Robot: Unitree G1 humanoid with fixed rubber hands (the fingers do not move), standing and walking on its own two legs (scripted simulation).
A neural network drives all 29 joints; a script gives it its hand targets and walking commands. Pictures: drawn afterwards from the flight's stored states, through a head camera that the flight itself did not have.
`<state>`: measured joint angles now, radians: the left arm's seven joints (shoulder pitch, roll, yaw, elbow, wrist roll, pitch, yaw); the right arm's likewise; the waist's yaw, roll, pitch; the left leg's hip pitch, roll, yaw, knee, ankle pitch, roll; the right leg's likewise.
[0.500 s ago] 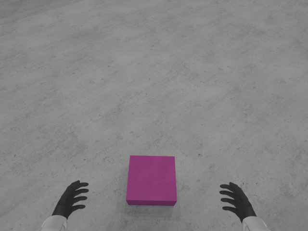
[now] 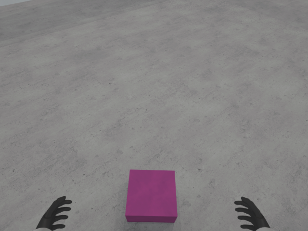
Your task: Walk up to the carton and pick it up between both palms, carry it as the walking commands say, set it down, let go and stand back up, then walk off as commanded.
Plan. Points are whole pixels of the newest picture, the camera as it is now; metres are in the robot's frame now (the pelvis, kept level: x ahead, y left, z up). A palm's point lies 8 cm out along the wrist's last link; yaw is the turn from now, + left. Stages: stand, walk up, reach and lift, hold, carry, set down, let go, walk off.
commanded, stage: stand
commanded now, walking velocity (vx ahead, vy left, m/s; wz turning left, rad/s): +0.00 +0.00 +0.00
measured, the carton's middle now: (151, 195) +0.42 +0.00 -0.70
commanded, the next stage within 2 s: walk off in 1.68 s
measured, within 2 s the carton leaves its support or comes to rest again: neither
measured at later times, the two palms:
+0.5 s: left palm out of the picture +0.13 +0.29 -0.09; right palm out of the picture +0.13 -0.29 -0.09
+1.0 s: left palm out of the picture +0.09 +0.31 -0.09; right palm out of the picture +0.09 -0.31 -0.09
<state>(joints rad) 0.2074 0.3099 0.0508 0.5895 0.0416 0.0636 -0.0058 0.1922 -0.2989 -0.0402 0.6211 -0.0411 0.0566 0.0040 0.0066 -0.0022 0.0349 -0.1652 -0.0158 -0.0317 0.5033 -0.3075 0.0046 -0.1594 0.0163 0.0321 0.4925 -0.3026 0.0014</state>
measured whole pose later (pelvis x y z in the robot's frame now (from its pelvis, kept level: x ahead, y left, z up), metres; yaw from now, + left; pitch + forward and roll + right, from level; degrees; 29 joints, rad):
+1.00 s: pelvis -0.01 +0.00 +0.01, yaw +0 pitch -2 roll +0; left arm 0.15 0.38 0.01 0.96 0.03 0.00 0.01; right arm 0.14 -0.38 -0.01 0.97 -0.02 -0.01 -0.02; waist 0.01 0.00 0.02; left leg -0.11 -0.01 -0.03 0.37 -0.23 0.00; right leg -0.10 0.01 0.03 0.36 -0.22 0.00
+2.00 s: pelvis +0.00 -0.01 +0.01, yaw -1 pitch +0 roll +0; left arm 0.20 0.36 0.00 1.05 0.04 0.04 0.00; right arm 0.19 -0.35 -0.01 1.02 -0.04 0.01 0.00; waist -0.02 0.00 -0.02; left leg -0.12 0.01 -0.02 0.37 -0.28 0.02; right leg -0.29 -0.01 -0.01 0.73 -0.38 0.03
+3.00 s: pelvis +0.60 -0.23 -0.02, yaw -2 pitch +1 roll -1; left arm -0.01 0.27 0.01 0.79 0.03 -0.04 -0.12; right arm 0.55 -0.26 -0.06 1.06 -0.01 -0.10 -0.02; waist -0.09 -0.01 0.06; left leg 0.27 0.14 0.16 0.18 -0.42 -0.12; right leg -0.66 -0.13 -0.10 0.59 0.03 -0.02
